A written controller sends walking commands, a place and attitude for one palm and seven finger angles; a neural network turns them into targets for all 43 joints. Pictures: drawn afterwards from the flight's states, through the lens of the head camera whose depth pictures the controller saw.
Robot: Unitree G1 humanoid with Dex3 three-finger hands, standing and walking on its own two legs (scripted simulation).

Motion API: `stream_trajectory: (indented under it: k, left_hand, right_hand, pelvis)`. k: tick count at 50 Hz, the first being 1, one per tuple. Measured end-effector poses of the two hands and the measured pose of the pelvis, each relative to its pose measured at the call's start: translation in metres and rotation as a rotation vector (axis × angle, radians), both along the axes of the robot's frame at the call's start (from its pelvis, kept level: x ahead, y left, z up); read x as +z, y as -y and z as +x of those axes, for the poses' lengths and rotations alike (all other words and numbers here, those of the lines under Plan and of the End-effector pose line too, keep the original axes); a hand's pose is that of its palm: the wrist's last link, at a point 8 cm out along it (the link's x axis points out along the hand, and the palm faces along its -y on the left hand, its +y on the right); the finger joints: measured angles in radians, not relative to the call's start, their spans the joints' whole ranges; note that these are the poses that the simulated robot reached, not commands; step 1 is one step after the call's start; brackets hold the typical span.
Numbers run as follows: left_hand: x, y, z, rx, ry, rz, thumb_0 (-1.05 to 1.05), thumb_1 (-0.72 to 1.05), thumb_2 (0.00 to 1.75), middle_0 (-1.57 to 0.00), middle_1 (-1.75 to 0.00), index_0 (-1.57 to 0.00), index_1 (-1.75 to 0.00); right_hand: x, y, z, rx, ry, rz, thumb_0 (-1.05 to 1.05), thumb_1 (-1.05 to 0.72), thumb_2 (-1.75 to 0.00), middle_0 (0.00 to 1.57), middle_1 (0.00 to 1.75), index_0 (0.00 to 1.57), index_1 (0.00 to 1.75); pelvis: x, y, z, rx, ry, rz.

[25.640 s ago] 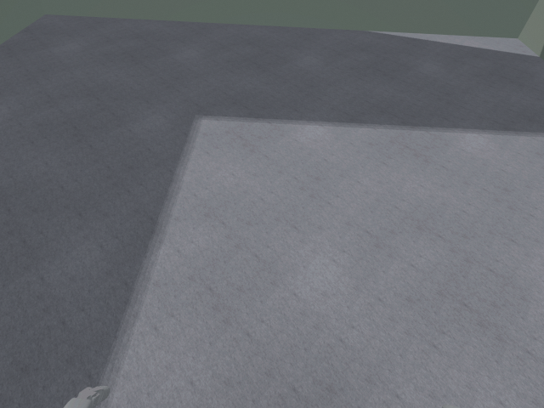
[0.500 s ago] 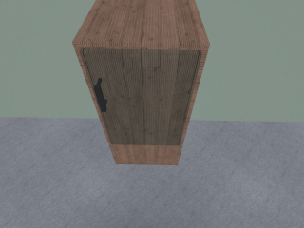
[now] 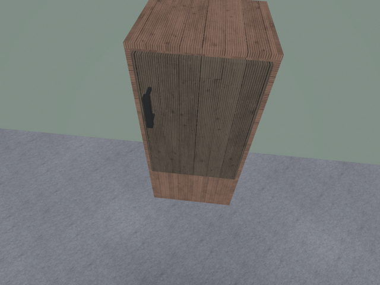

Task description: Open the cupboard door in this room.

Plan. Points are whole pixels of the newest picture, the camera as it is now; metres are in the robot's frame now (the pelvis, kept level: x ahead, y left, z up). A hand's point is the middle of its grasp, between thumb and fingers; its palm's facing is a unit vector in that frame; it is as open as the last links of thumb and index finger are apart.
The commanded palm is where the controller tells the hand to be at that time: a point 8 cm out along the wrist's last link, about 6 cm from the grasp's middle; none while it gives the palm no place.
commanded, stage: come to a stop and stand still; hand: left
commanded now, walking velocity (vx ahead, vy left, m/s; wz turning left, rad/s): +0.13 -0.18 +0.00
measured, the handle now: (149, 108) +0.62 +0.20 -0.03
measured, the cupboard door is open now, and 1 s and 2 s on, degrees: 0 0 0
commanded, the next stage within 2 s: look again from close up in 0.22 s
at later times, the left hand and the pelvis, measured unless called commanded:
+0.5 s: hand out of the picture +0.06 +0.15 -0.17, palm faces -0.01 -0.97 -0.25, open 7.3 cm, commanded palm none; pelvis +0.02 -0.03 +0.00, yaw +0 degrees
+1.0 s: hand out of the picture +0.01 +0.14 -0.17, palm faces +0.05 -0.97 -0.22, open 7.3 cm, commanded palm none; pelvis +0.00 -0.04 +0.00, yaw +0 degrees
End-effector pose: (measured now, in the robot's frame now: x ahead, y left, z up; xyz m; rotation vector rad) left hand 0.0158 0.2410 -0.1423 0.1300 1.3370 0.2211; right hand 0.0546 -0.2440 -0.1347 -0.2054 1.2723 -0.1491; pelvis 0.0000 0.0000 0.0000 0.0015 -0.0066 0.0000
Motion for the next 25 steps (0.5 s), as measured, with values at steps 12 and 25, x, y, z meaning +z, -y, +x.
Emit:
stream_trajectory:
  k: [12, 25]
  left_hand:
    - [0.003, 0.004, -0.022, -0.016, -0.111, -0.053, 0.00, 0.91, 0.90, -0.19, -0.30, -0.20, -0.29]
    - [0.004, 0.045, 0.039, -0.097, 0.002, 0.035, 0.01, 0.94, 0.90, -0.20, -0.30, -0.20, -0.30]
  right_hand:
    - [0.006, -0.033, -0.054, -0.060, -0.119, 0.035, 0.00, -0.92, -0.90, 0.20, 0.30, 0.20, 0.30]
    - [-0.024, 0.003, -0.059, -0.111, -0.144, 0.092, 0.00, -0.91, -0.90, 0.20, 0.30, 0.20, 0.30]
  pelvis:
    - [0.011, -0.002, 0.010, -0.002, -0.013, 0.011]
    - [-0.005, 0.033, 0.022, -0.007, -0.013, 0.005]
